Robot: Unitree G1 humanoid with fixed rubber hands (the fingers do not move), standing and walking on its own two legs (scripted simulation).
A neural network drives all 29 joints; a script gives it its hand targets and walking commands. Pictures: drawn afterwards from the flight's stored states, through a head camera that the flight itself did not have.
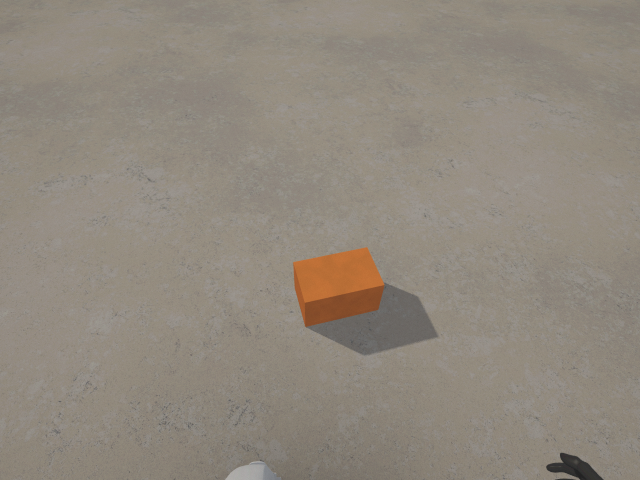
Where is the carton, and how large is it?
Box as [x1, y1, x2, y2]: [293, 247, 383, 326]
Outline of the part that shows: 366,247 293,262 295,290 305,326 375,310 378,308 383,283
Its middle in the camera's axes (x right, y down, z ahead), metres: +0.07 +0.17 +1.39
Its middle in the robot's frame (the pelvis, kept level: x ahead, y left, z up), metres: +0.84 -0.05 -0.68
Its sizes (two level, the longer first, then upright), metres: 0.279 0.173 0.163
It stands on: the floor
